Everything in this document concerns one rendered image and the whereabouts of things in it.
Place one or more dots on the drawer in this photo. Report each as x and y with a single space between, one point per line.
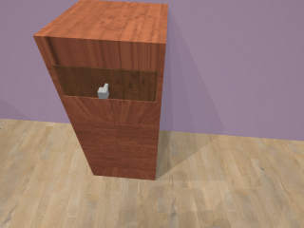
123 83

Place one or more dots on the handle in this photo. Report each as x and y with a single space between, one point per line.
103 92

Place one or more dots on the cabinet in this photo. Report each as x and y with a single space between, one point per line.
119 137

